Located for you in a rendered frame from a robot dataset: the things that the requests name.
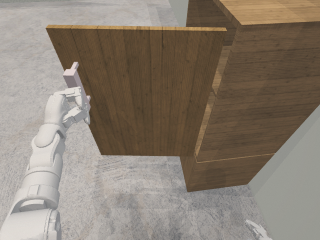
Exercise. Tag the cupboard door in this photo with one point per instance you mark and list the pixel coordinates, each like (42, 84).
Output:
(149, 85)

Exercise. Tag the robot left upper arm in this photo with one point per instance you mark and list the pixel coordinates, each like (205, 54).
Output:
(42, 224)

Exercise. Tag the left robot hand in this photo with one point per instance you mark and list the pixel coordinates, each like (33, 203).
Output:
(58, 112)

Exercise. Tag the robot left forearm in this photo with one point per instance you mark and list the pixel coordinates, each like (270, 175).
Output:
(40, 185)

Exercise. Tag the right robot hand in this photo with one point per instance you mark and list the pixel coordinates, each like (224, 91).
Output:
(258, 231)

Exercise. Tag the handle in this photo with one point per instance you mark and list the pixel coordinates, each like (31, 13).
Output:
(72, 80)

